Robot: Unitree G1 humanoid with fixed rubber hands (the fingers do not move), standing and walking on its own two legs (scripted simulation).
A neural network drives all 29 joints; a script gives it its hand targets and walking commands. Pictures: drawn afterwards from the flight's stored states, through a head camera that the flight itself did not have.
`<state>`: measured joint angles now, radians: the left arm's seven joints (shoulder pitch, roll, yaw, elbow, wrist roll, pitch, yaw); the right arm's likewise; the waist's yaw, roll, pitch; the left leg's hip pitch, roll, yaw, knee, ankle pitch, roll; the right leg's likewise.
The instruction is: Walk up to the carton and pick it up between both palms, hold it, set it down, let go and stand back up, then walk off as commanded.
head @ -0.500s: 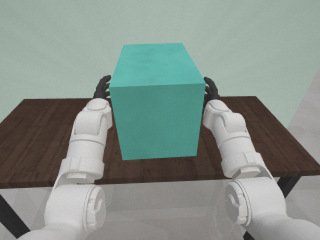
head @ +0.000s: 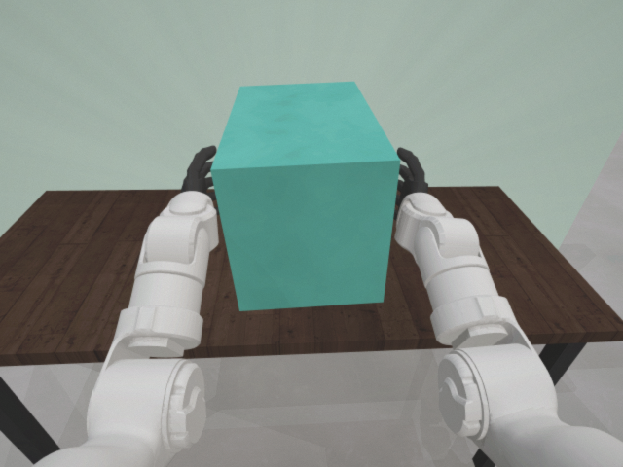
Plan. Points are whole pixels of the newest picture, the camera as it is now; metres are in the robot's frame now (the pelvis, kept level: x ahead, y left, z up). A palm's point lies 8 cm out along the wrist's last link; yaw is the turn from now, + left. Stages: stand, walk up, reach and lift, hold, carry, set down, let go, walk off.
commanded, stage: hold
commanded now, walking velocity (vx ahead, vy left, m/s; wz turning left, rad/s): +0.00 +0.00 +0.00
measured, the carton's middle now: (303, 182) +0.45 +0.01 +0.21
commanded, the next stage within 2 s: none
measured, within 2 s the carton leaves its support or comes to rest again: neither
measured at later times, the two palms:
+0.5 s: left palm (196, 203) +0.38 +0.15 +0.22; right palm (410, 204) +0.38 -0.12 +0.22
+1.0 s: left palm (196, 203) +0.38 +0.15 +0.22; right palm (409, 204) +0.38 -0.12 +0.21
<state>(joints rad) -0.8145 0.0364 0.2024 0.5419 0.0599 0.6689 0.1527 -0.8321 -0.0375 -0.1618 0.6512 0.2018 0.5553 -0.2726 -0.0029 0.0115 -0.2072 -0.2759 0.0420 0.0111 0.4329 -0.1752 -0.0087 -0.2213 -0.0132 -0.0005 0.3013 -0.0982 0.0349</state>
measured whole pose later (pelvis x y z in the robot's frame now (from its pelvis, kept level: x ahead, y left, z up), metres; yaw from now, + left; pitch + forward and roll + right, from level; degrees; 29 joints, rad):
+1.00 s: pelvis +0.00 +0.00 +0.00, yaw +0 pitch +1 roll -2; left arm -0.81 0.04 0.21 0.54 0.06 0.67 0.15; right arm -0.84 -0.04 -0.16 0.66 0.21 0.54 -0.27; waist 0.00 0.01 -0.20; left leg -0.28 0.04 0.01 0.43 -0.18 -0.01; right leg -0.22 -0.01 0.00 0.30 -0.10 0.03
